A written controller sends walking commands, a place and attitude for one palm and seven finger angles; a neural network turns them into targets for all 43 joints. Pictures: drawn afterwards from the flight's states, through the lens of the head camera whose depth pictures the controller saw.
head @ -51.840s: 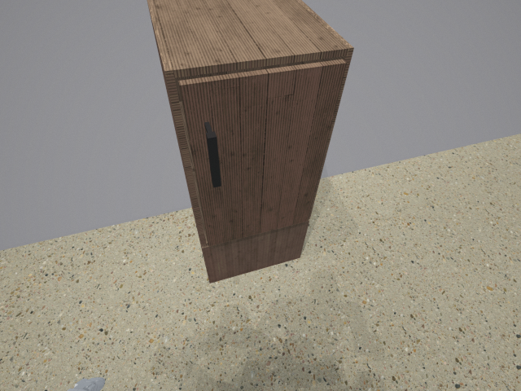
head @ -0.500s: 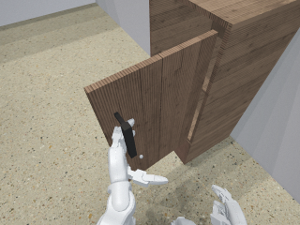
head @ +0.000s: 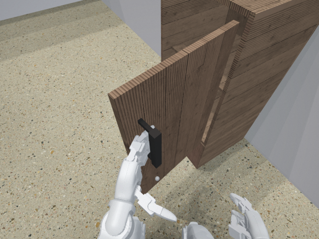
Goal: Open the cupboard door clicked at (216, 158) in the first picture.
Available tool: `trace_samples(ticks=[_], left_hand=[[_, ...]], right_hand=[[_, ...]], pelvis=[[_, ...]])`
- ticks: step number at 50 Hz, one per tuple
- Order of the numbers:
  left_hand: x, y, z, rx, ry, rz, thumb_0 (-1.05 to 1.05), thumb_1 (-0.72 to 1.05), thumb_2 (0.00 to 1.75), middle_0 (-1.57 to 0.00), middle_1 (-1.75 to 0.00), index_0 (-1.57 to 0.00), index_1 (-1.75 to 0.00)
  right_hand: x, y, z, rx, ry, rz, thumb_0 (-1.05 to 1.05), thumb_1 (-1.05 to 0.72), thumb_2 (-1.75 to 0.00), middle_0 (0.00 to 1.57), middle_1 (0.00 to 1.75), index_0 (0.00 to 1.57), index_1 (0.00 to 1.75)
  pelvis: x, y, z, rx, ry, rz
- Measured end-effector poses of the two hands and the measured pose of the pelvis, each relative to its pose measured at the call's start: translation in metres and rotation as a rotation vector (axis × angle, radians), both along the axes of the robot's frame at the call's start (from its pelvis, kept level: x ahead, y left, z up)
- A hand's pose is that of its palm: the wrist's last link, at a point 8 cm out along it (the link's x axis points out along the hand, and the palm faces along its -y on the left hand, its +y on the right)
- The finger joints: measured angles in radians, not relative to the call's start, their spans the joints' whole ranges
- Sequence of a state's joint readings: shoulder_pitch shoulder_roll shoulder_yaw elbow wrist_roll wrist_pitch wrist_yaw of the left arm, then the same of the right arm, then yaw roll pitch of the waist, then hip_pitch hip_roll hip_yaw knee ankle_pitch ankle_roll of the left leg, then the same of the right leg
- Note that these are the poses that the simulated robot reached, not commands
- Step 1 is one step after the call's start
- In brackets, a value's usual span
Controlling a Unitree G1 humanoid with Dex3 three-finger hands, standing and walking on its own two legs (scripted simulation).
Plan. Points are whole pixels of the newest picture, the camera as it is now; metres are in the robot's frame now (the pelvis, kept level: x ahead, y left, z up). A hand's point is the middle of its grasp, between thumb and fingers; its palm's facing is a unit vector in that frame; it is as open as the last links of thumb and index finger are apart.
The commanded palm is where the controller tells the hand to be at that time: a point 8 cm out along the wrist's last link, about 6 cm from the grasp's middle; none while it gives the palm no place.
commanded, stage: slide the hand sideways off the handle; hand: left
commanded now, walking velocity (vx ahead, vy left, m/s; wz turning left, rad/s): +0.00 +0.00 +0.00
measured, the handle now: (150, 144) +0.33 +0.04 +0.07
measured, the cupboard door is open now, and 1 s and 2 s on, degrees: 100 99 99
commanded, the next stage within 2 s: draw the hand back to the body in 0.78 s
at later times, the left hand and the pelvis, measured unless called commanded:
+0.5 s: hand (133, 194) +0.21 +0.07 +0.06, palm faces -0.14 -0.99 +0.02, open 16.1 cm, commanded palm +0.19 +0.12 +0.06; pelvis +0.01 +0.00 +0.00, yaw +0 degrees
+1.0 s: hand (109, 204) +0.19 +0.11 +0.07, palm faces -0.14 -0.99 +0.00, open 16.3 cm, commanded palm +0.17 +0.17 +0.08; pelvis +0.00 +0.00 -0.01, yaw +0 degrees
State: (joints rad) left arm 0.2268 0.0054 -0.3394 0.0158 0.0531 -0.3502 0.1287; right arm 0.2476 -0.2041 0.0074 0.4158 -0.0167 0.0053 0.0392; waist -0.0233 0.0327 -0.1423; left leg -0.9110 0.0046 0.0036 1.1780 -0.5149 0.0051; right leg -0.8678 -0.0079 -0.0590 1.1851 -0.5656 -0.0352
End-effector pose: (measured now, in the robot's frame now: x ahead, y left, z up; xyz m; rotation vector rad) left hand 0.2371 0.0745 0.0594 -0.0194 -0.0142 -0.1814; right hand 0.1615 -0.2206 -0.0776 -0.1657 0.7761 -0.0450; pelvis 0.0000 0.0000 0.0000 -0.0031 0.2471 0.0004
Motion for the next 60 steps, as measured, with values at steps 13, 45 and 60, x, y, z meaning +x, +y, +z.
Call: trace_samples(ticks=[13,45,60], left_hand=[[-0.019,0.026,0.001,-0.003,0.034,0.016,-0.02,-0.50,0.30,-0.17,-0.31,-0.19,-0.32],[-0.057,0.085,-0.002,0.010,0.046,0.050,-0.02,-0.50,0.30,-0.14,-0.30,-0.15,-0.31],[-0.066,0.121,0.052,0.052,0.018,0.077,-0.02,-0.49,0.30,-0.15,-0.30,-0.15,-0.30]], right_hand=[[0.009,0.008,0.007,0.005,-0.029,0.005,0.01,-0.91,-0.90,0.20,0.30,0.20,0.30],[0.023,-0.006,0.003,-0.049,-0.083,-0.025,0.01,-0.91,-0.90,0.20,0.30,0.20,0.30],[0.016,0.011,0.038,-0.026,-0.121,-0.055,0.01,-0.90,-0.90,0.20,0.30,0.20,0.30]], pelvis=[[0.005,0.002,0.002,-0.009,0.000,-0.002],[0.006,-0.002,-0.013,-0.029,0.025,0.010],[0.008,0.010,0.015,-0.040,-0.056,0.011]])
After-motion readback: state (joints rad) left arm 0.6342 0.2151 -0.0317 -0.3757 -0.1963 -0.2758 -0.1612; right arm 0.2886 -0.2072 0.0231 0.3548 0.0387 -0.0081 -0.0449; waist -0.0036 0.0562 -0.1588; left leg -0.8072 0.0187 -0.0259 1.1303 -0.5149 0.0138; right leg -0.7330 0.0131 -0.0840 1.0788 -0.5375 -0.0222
